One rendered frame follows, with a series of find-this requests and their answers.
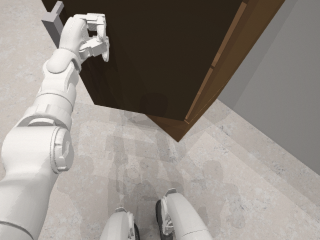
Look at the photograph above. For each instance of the robot shin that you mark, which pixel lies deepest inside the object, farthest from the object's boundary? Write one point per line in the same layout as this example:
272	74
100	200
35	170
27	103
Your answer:
167	227
121	209

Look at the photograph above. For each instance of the robot right shin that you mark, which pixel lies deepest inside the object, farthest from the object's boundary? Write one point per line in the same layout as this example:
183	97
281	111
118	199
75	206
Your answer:
167	227

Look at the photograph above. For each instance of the handle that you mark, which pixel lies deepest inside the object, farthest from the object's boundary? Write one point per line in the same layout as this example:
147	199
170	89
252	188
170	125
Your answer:
53	24

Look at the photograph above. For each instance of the left robot hand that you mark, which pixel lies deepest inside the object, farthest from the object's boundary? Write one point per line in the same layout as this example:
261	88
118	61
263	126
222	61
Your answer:
75	37

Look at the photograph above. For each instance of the robot left forearm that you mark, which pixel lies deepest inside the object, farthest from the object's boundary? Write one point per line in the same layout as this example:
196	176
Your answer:
55	100

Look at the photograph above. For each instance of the robot left shin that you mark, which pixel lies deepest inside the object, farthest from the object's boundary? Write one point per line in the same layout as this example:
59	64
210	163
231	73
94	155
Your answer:
121	209

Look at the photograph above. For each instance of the robot left upper arm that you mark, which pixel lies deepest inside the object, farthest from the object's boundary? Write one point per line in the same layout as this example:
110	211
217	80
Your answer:
33	158

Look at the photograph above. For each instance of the cupboard door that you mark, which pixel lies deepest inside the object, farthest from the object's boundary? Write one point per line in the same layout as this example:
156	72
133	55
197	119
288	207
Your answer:
160	51

